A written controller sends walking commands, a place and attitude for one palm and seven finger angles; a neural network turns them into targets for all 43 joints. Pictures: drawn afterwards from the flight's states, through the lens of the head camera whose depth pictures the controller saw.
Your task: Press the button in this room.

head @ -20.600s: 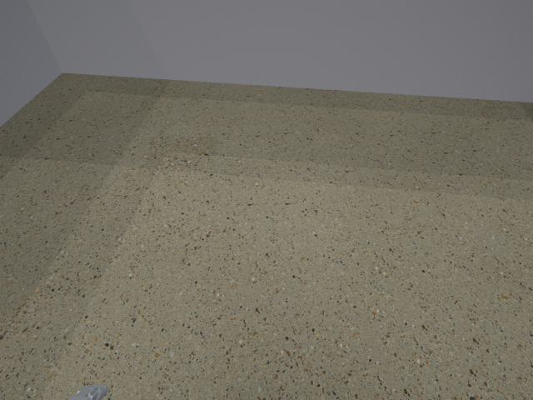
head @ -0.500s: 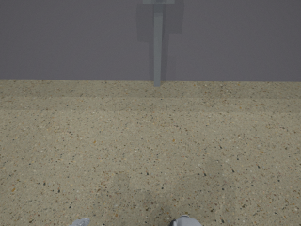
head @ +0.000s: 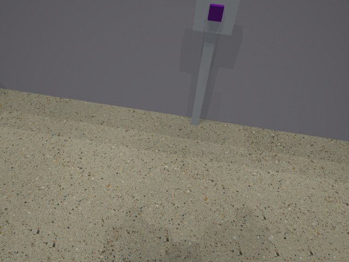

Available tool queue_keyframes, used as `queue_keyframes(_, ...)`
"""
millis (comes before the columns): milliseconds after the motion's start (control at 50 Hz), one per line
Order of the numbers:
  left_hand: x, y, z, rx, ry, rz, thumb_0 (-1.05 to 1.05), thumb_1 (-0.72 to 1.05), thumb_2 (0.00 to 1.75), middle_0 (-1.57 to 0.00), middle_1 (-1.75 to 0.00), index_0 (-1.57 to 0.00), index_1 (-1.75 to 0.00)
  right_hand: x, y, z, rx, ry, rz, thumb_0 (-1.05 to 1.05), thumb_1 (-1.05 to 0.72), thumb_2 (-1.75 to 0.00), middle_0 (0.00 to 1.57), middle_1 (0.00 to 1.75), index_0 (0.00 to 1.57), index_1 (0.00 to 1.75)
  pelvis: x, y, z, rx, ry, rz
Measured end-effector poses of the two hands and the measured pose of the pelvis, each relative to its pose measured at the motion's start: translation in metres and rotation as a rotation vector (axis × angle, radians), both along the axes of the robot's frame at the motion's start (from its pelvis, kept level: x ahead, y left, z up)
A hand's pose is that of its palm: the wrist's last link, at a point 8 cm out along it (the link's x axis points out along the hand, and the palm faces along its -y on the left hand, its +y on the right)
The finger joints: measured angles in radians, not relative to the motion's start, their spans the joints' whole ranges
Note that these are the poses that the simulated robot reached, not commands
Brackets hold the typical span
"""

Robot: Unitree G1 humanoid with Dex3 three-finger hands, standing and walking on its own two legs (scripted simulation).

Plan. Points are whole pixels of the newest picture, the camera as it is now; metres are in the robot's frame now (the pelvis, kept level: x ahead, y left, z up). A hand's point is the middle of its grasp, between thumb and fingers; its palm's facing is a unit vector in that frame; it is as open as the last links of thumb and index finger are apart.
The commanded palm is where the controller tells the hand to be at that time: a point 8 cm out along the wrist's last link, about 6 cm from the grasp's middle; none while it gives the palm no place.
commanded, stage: stand and wait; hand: left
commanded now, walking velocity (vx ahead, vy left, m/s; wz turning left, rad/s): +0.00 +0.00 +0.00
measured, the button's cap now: (215, 12) +1.20 -0.08 +0.10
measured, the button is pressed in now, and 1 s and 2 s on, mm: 0 0 0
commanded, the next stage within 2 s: look at it before walking up in 0.38 s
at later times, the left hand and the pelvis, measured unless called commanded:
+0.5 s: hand out of the picture +0.02 +0.17 -0.17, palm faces +0.00 -0.98 -0.18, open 7.4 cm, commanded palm none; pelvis +0.03 +0.01 +0.01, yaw -1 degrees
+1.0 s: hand out of the picture -0.04 +0.13 -0.17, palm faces +0.04 -0.99 -0.13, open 7.4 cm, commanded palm none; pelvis +0.01 -0.01 +0.01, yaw +0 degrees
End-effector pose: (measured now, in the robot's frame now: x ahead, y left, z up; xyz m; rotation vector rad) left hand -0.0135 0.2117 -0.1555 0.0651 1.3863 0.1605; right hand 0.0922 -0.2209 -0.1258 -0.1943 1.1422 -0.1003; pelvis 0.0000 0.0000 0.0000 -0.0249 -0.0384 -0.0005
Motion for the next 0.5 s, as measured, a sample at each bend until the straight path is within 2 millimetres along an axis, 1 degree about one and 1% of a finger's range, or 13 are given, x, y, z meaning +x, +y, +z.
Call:
queue_keyframes(40, -0.001, -0.001, -0.002, -0.013, 0.029, 0.005, 0.00, 0.91, 0.90, -0.20, -0.29, -0.20, -0.30, 0.004, 0.009, 0.000, 0.005, 0.016, 0.001, 0.00, -0.91, -0.89, 0.20, 0.30, 0.19, 0.29, 0.007, 0.003, 0.001, 0.015, 0.003, -0.010)
queue_keyframes(100, -0.002, -0.002, 0.001, -0.021, 0.068, -0.006, 0.00, 0.91, 0.90, -0.20, -0.29, -0.20, -0.30, 0.002, 0.019, -0.004, 0.024, 0.045, -0.023, 0.00, -0.91, -0.89, 0.20, 0.30, 0.20, 0.29, 0.015, 0.007, 0.002, 0.029, 0.013, -0.018)
queue_keyframes(180, -0.001, -0.001, 0.011, -0.015, 0.097, -0.029, 0.00, 0.91, 0.90, -0.20, -0.29, -0.20, -0.30, -0.001, 0.018, -0.005, 0.032, 0.059, -0.075, -0.02, -0.93, -0.89, 0.20, 0.30, 0.20, 0.30, 0.022, 0.012, 0.007, 0.027, 0.028, -0.023)
queue_keyframes(240, 0.003, 0.002, 0.014, -0.003, 0.104, -0.042, 0.00, 0.91, 0.90, -0.20, -0.29, -0.20, -0.30, -0.010, 0.013, -0.005, 0.023, 0.077, -0.101, -0.03, -0.95, -0.89, 0.20, 0.30, 0.20, 0.30, 0.027, 0.013, 0.009, 0.029, 0.032, -0.027)
queue_keyframes(300, 0.009, 0.006, 0.016, 0.011, 0.094, -0.049, 0.00, 0.91, 0.90, -0.20, -0.30, -0.20, -0.30, -0.025, 0.007, -0.006, 0.009, 0.116, -0.115, -0.03, -0.95, -0.89, 0.20, 0.30, 0.20, 0.30, 0.029, 0.013, 0.010, 0.032, 0.028, -0.028)
queue_keyframes(360, 0.017, 0.009, 0.016, 0.025, 0.073, -0.054, 0.00, 0.91, 0.90, -0.20, -0.29, -0.20, -0.30, -0.045, 0.003, -0.007, 0.003, 0.172, -0.124, -0.02, -0.94, -0.89, 0.20, 0.30, 0.20, 0.30, 0.031, 0.011, 0.010, 0.035, 0.021, -0.026)
queue_keyframes(500, 0.028, 0.010, 0.018, 0.042, 0.040, -0.068, 0.00, 0.91, 0.90, -0.19, -0.29, -0.20, -0.30, -0.093, 0.009, -0.010, 0.031, 0.293, -0.150, 0.00, -0.92, -0.89, 0.20, 0.30, 0.20, 0.29, 0.029, 0.006, 0.011, 0.036, 0.009, -0.022)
